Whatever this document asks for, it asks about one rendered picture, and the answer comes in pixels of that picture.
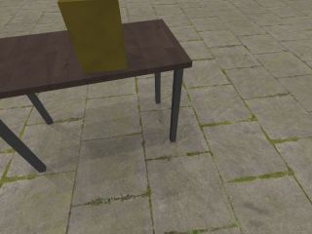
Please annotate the table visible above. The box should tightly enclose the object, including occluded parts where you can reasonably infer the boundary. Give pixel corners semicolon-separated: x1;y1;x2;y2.
0;19;193;173

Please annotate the carton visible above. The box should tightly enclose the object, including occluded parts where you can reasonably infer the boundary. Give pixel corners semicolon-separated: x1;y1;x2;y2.
58;0;128;74

